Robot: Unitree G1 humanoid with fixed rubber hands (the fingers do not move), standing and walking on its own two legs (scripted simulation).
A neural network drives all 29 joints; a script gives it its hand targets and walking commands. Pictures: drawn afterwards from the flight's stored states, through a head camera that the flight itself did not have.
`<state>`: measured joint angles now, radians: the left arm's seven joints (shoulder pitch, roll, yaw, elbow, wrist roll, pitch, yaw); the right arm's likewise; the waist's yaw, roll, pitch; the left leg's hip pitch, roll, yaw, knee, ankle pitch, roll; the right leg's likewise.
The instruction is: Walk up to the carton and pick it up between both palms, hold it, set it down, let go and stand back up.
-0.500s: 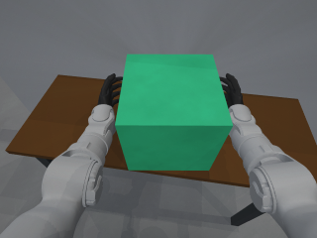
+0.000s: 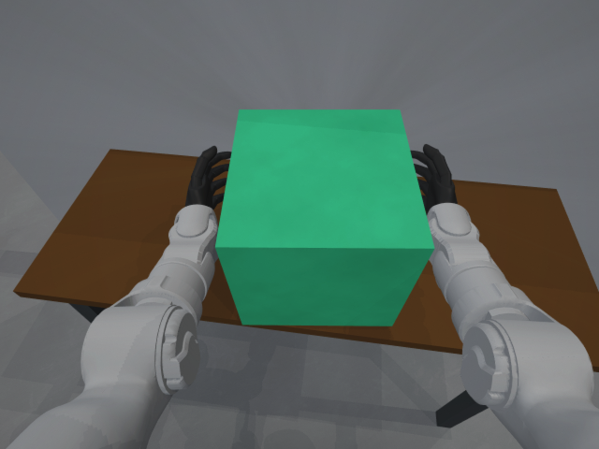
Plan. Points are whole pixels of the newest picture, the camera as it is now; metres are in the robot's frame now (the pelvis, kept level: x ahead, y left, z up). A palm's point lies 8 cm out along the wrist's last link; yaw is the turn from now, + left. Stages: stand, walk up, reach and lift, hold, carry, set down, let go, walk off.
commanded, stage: reach and lift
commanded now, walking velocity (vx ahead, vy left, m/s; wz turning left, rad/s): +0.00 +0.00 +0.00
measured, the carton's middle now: (318, 221) +0.45 -0.01 +0.04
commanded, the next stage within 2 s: none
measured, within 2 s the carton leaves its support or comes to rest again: leaves its support in 1.24 s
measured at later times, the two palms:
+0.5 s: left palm (200, 206) +0.45 +0.16 +0.08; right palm (439, 211) +0.43 -0.17 +0.09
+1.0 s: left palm (194, 212) +0.43 +0.16 +0.09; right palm (437, 215) +0.42 -0.16 +0.09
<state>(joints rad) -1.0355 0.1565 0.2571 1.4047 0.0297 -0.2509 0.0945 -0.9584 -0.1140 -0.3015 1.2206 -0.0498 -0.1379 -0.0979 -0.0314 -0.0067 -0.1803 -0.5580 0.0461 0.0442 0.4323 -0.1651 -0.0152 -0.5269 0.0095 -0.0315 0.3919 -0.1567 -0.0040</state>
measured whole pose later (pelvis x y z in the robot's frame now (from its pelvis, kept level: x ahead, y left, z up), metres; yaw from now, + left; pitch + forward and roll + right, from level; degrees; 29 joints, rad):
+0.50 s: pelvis +0.03 +0.00 +0.01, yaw +0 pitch +7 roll +0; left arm -0.81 0.02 0.49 1.01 0.33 -0.09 -0.02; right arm -0.74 0.05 -0.60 0.91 -0.40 -0.13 0.02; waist -0.02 -0.02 -0.06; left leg -0.27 0.04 0.06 0.32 -0.18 -0.01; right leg -0.24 0.00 -0.02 0.28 -0.17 0.00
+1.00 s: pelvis +0.02 +0.00 +0.01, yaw +0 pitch +7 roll +0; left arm -0.76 0.01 0.43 0.92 0.30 -0.05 0.00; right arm -0.72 0.04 -0.54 0.91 -0.34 -0.16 0.01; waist -0.01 -0.03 -0.05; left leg -0.26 0.03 0.05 0.30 -0.16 -0.01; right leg -0.23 0.00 -0.03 0.26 -0.15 0.00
